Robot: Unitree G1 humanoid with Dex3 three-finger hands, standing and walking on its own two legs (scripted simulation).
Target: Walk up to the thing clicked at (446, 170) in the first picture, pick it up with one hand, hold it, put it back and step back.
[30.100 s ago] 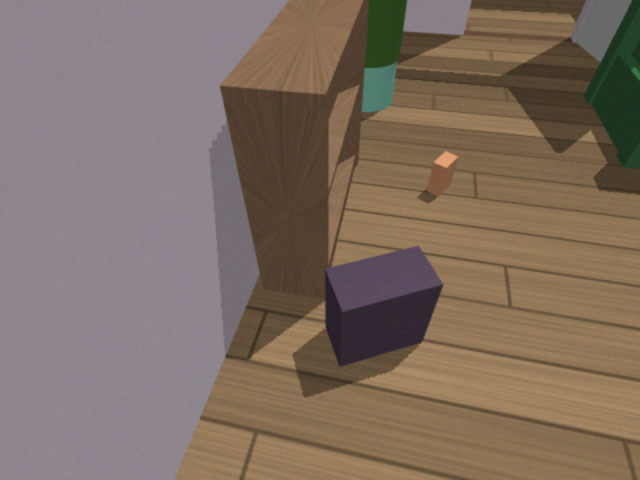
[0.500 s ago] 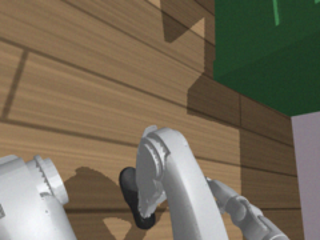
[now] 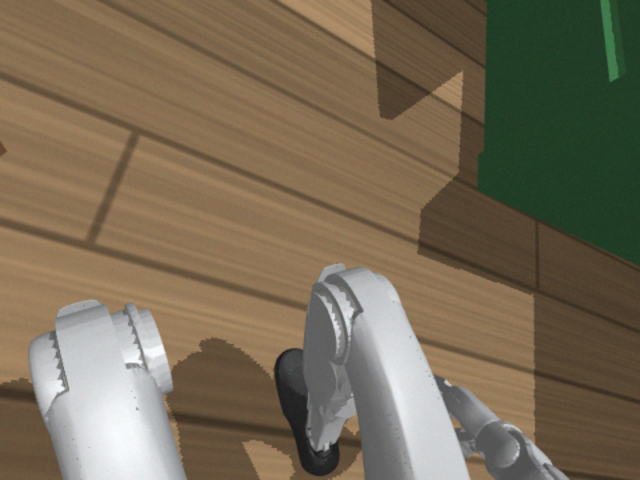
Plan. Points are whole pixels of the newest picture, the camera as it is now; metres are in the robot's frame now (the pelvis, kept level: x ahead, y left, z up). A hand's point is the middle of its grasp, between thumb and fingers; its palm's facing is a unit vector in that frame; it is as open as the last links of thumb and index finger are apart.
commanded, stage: settle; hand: left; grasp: from above
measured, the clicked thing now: out of the picture +0.49 +0.37 -0.13
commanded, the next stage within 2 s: lift in 1.48 s
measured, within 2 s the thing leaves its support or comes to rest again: neither
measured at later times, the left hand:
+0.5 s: hand out of the picture +0.42 +0.42 +0.00, palm faces +0.57 -0.82 -0.07, open 10.4 cm
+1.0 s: hand out of the picture +0.44 +0.40 +0.04, palm faces +0.58 -0.81 -0.07, open 10.4 cm
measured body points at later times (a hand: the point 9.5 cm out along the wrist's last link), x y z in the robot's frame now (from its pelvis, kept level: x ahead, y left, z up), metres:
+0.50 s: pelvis +0.01 -0.01 +0.04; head +0.23 +0.11 +0.41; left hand +0.39 +0.46 +0.01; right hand +0.18 -0.26 -0.06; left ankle +0.08 +0.13 -0.27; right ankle +0.12 -0.12 -0.27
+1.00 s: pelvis +0.02 -0.01 +0.06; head +0.23 +0.09 +0.44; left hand +0.40 +0.44 +0.05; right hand +0.16 -0.26 -0.05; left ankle +0.08 +0.13 -0.27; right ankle +0.12 -0.12 -0.27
